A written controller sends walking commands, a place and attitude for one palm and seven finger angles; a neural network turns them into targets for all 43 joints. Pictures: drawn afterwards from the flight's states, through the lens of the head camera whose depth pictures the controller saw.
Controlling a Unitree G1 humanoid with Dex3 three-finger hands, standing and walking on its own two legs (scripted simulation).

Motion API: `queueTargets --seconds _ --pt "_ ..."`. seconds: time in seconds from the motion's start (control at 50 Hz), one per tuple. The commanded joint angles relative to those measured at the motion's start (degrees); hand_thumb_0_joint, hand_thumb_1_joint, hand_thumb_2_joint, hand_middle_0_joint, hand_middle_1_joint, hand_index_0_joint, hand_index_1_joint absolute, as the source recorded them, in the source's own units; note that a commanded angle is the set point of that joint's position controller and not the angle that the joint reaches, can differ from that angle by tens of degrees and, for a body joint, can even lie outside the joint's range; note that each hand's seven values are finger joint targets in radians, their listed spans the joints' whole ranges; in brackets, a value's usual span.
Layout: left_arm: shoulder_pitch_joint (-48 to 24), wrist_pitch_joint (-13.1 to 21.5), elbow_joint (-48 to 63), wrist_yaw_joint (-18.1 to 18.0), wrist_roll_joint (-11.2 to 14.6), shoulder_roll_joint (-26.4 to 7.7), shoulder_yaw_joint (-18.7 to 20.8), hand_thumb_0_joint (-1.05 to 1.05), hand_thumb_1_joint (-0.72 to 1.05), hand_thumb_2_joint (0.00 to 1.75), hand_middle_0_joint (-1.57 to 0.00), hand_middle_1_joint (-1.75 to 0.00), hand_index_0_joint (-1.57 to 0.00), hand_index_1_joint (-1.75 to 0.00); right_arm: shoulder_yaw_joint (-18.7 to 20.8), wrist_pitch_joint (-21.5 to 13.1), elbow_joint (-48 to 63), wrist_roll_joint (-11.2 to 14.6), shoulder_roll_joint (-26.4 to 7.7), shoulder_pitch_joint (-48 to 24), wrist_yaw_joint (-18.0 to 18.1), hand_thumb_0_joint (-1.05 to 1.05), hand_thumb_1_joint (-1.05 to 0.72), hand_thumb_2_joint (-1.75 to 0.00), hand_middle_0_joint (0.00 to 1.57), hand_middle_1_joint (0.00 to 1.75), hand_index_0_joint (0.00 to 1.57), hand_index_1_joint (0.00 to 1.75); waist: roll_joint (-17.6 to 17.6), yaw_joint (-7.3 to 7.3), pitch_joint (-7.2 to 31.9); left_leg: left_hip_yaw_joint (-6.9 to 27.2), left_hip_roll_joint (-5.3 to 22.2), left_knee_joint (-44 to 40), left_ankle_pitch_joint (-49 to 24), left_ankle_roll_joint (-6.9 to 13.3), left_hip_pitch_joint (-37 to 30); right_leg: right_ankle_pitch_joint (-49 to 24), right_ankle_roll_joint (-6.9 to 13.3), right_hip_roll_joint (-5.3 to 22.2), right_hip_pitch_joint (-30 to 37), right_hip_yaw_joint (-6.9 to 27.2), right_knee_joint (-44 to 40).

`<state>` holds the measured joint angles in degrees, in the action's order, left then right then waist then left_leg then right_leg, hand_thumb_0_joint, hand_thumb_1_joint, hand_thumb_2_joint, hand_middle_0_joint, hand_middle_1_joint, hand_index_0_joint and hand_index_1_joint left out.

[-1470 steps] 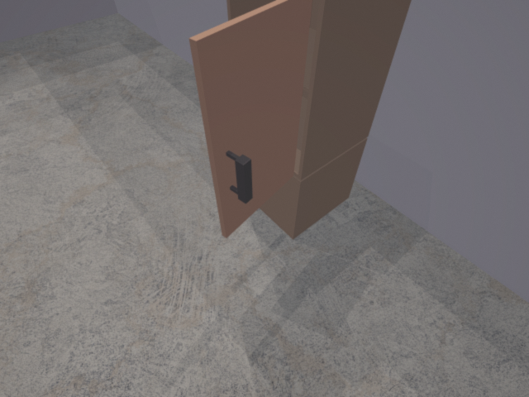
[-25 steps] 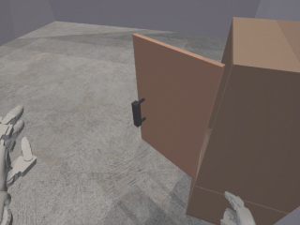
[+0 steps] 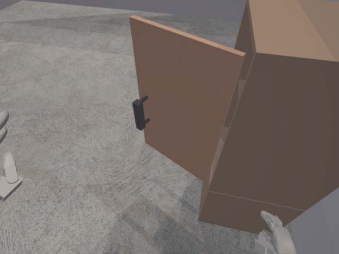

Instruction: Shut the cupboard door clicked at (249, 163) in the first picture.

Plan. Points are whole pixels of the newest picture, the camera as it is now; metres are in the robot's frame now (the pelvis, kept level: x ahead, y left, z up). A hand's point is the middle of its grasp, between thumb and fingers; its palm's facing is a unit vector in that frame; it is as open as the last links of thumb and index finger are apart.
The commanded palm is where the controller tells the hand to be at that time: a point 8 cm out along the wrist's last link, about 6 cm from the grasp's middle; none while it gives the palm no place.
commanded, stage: step back with the hand held close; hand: left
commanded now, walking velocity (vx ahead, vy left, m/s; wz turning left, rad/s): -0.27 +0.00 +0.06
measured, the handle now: (143, 112) +0.63 +0.14 -0.09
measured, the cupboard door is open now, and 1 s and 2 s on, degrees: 64 64 64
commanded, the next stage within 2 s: stop stepping back and stand still in 1.20 s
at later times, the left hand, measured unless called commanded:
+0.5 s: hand out of the picture +0.12 +0.28 +0.16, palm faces +0.48 -0.75 -0.45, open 7.4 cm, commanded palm +0.05 +0.31 +0.18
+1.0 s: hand out of the picture +0.04 +0.29 +0.17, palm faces +0.51 -0.72 -0.48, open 7.4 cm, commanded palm -0.03 +0.31 +0.18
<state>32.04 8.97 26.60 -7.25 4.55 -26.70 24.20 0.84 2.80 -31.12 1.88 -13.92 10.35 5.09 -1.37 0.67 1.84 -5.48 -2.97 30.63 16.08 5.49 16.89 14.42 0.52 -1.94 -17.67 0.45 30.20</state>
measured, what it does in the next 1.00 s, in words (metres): walks backwards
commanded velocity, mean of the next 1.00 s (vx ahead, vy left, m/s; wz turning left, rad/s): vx -0.36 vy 0.00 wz -0.01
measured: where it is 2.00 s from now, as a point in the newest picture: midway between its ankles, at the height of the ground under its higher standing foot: outside the picture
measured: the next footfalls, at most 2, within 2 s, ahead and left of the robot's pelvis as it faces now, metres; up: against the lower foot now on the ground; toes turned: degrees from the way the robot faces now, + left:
right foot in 1.26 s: -0.38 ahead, -0.14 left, +0.00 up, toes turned -4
left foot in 1.62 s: -0.14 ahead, +0.11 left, +0.00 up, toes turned +0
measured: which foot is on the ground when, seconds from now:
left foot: down 0.00-1.00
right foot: down 0.00-0.88, up 0.90-1.00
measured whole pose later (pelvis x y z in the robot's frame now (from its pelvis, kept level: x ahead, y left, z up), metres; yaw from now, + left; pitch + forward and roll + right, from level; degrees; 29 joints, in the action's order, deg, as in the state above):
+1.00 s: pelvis -0.13 +0.00 -0.02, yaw +6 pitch +1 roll -6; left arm 30.4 14.7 32.4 -8.9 1.5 -28.0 28.3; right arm 2.2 -3.7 -36.0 0.1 -11.6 13.0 4.5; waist -0.9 1.3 0.1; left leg -3.7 1.5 35.0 5.3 6.9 31.5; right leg 23.5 -1.0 -6.4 -24.6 1.4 56.7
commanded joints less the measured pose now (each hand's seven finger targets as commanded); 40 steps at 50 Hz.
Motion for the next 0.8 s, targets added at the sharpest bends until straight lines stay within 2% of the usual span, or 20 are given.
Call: queueTargets --seconds 0.0,0.08,0.16,0.18,0.2,0.26,0.28,0.34,0.4,0.46,0.48,0.5,0.58,0.6,0.64,0.68,0.7,0.72,0.76,0.78 --pt "0.4 3.6 11.9 -1.5 -0.3 -9.3 8.3 0.00 0.90 0.90 -0.20 -0.30 -0.20 -0.30 2.2 -3.0 9.6 -0.5 -7.5 -5.3 0.5 0.00 -0.90 -0.90 0.20 0.30 0.20 0.30 -3.5 -1.01 8.1 12.9 11.6 -7.7 -16.2 -1.7 7.4 -18.2 -0.2 4.2 12.6 5.6 3.2" --pt "-2.0 4.2 11.4 -1.7 -1.2 -9.8 9.4 0.00 0.90 0.90 -0.20 -0.30 -0.20 -0.30 2.4 -3.7 9.5 -0.9 -8.4 -5.1 0.7 0.00 -0.90 -0.90 0.20 0.30 0.20 0.30 -4.3 -1.11 4.7 15.0 12.6 -12.1 2.5 0.1 18.5 -12.8 -0.8 2.5 16.9 5.2 5.2" --pt "-5.4 5.0 11.0 -1.8 -2.1 -7.8 7.9 0.00 0.90 0.90 -0.20 -0.30 -0.20 -0.30 2.2 -4.7 9.4 -1.0 -8.5 -4.2 0.9 0.00 -0.90 -0.90 0.20 0.30 0.20 0.30 -4.6 -0.53 1.6 17.0 13.7 -15.7 18.0 1.3 26.7 -9.0 -1.2 1.4 19.3 4.2 8.3" --pt "-6.8 5.3 11.5 -1.8 -2.5 -9.2 9.2 0.00 0.90 0.90 -0.20 -0.30 -0.20 -0.30 2.4 -5.0 9.3 -1.1 -8.8 -4.6 1.0 0.00 -0.90 -0.90 0.20 0.30 0.20 0.30 -5.1 -0.75 1.7 18.0 14.3 -16.8 21.3 1.8 28.7 -8.4 -1.5 0.8 20.8 4.0 9.3" --pt "-7.5 5.5 11.1 -1.7 -2.7 -7.6 7.9 0.00 0.90 0.90 -0.20 -0.30 -0.20 -0.30 2.2 -5.2 9.2 -1.2 -8.5 -4.0 1.0 0.00 -0.90 -0.90 0.20 0.30 0.20 0.30 -4.8 -0.49 0.7 18.4 14.8 -17.4 23.3 1.9 30.1 -7.4 -1.5 0.8 20.9 3.4 10.4" --pt "-9.8 5.9 11.3 -1.7 -3.5 -7.4 7.7 0.00 0.90 0.90 -0.20 -0.30 -0.20 -0.30 2.5 -6.1 8.9 -1.4 -8.9 -3.8 0.8 0.00 -0.90 -0.90 0.20 0.30 0.20 0.30 -5.2 -0.46 -0.1 19.9 16.5 -18.8 27.9 2.6 32.6 -5.3 -1.9 -0.6 21.5 2.9 13.5" --pt "-10.2 6.2 11.7 -1.7 -3.8 -8.6 8.9 0.00 0.90 0.90 -0.20 -0.30 -0.20 -0.30 2.7 -6.4 8.9 -1.6 -9.2 -3.8 0.7 0.00 -0.90 -0.90 0.20 0.30 0.20 0.30 -5.7 -0.65 0.0 20.6 16.4 -19.0 27.9 2.7 33.0 -5.8 -1.9 -0.9 22.1 2.8 13.6" --pt "-8.9 7.2 13.0 -1.5 -3.4 -7.5 8.3 0.00 0.90 0.90 -0.20 -0.30 -0.20 -0.30 2.7 -7.1 8.6 -1.5 -8.6 -3.5 0.2 0.00 -0.90 -0.90 0.20 0.30 0.20 0.30 -2.9 -0.36 1.1 19.4 15.0 -15.5 22.5 2.2 29.5 -9.1 -1.2 -0.4 19.8 4.4 12.2" --pt "-7.7 8.2 14.4 -1.4 -3.2 -7.4 8.4 0.00 0.90 0.90 -0.20 -0.30 -0.20 -0.30 2.7 -7.7 7.9 -1.7 -8.3 -3.4 -0.3 0.00 -0.90 -0.90 0.20 0.30 0.20 0.30 -4.2 -0.29 3.9 18.0 13.7 -13.1 17.1 1.5 26.5 -12.1 -0.5 0.4 18.6 6.3 11.5" --pt "-7.6 8.8 16.0 -1.4 -3.1 -7.9 9.4 0.00 0.90 0.90 -0.20 -0.30 -0.20 -0.30 2.9 -8.2 7.5 -1.7 -8.2 -3.7 -0.5 0.00 -0.90 -0.90 0.20 0.30 0.20 0.30 -5.8 -0.50 5.6 18.5 15.1 -13.8 20.4 2.1 28.3 -8.8 -0.7 -0.5 19.9 5.7 14.4" --pt "-7.0 9.0 15.8 -1.5 -3.2 -9.1 11.0 0.00 0.90 0.90 -0.20 -0.30 -0.20 -0.30 3.1 -8.4 7.3 -1.9 -8.3 -3.7 -0.5 0.00 -0.90 -0.90 0.20 0.30 0.20 0.30 -5.8 -0.66 5.8 19.2 15.5 -14.3 21.2 2.2 29.0 -8.4 -0.8 -0.8 20.6 5.5 14.6" --pt "-6.7 9.1 16.0 -1.4 -3.0 -8.4 10.5 0.00 0.90 0.90 -0.20 -0.30 -0.20 -0.30 2.9 -8.4 7.3 -1.9 -7.8 -3.9 -0.5 0.00 -0.90 -0.90 0.20 0.30 0.20 0.30 -5.6 -0.54 5.7 18.9 15.7 -14.1 21.9 2.3 30.0 -8.0 -0.7 -0.5 20.8 5.8 14.8" --pt "-6.0 9.2 14.4 -1.6 -3.5 -9.7 12.8 0.00 0.90 0.90 -0.20 -0.30 -0.20 -0.30 3.5 -8.2 7.1 -1.8 -8.0 -3.4 -0.5 0.00 -0.90 -0.90 0.20 0.30 0.20 0.30 -3.1 -0.39 5.2 17.3 13.9 -10.6 27.5 1.8 34.2 -5.8 0.7 1.4 20.9 10.0 12.9" --pt "-6.1 9.2 14.1 -1.5 -3.6 -8.5 11.6 0.00 0.90 0.90 -0.20 -0.30 -0.20 -0.30 3.3 -8.0 7.2 -1.7 -7.5 -3.3 -0.5 0.00 -0.90 -0.90 0.20 0.30 0.20 0.30 -2.5 -0.10 4.0 16.0 12.6 -8.8 28.1 1.1 34.2 -3.4 1.5 2.7 18.6 12.3 11.1" --pt "-5.7 9.3 13.2 -1.7 -3.5 -8.6 11.5 0.00 0.90 0.90 -0.20 -0.30 -0.20 -0.30 3.5 -7.9 7.1 -1.7 -7.1 -2.8 -0.7 0.00 -0.90 -0.90 0.20 0.30 0.20 0.30 0.6 0.20 2.6 13.7 9.6 -1.8 26.3 -0.6 29.5 3.2 3.5 6.9 9.6 18.9 3.5" --pt "-5.1 8.9 12.5 -2.4 -3.2 -9.7 11.4 0.00 0.90 0.90 -0.20 -0.30 -0.20 -0.30 3.6 -7.6 6.3 -2.1 -6.5 -2.2 -1.1 0.00 -0.90 -0.90 0.20 0.30 0.20 0.30 5.4 0.49 1.8 12.1 7.0 4.8 19.4 -2.8 21.0 5.9 6.1 12.6 -0.7 24.9 -4.2" --pt "-4.4 8.6 12.1 -2.7 -3.0 -8.9 9.6 0.00 0.90 0.90 -0.20 -0.30 -0.20 -0.30 3.1 -7.1 5.8 -2.0 -5.4 -2.0 -1.4 0.00 -0.90 -0.90 0.20 0.30 0.20 0.30 8.3 0.77 1.8 10.9 5.8 7.7 14.8 -3.9 16.1 6.1 7.1 15.0 -5.3 25.6 -7.5" --pt "-4.1 8.5 12.4 -3.1 -3.0 -9.1 9.1 0.00 0.90 0.90 -0.20 -0.30 -0.20 -0.30 3.1 -6.9 5.6 -1.9 -5.0 -2.1 -1.7 0.00 -0.90 -0.90 0.20 0.30 0.20 0.30 9.7 1.01 3.0 9.9 5.0 9.8 11.5 -4.3 12.1 4.6 7.4 16.2 -7.2 25.4 -9.4" --pt "-3.4 8.4 12.9 -3.6 -2.8 -9.8 9.0 0.00 0.90 0.90 -0.20 -0.30 -0.20 -0.30 3.1 -6.4 5.3 -1.4 -4.8 -1.7 -1.8 0.00 -0.90 -0.90 0.20 0.30 0.20 0.30 10.8 1.40 4.7 9.2 4.4 9.6 9.2 -4.2 7.3 4.0 6.4 15.6 -8.9 21.7 -10.1" --pt "-3.3 8.6 14.0 -4.0 -2.9 -10.3 9.5 0.00 0.90 0.90 -0.20 -0.30 -0.20 -0.30 3.4 -6.4 5.1 -1.3 -5.2 -1.5 -1.5 0.00 -0.90 -0.90 0.20 0.30 0.20 0.30 7.6 1.51 5.3 9.9 5.1 6.7 7.6 -3.7 6.8 1.9 5.9 14.5 -8.0 19.2 -8.8"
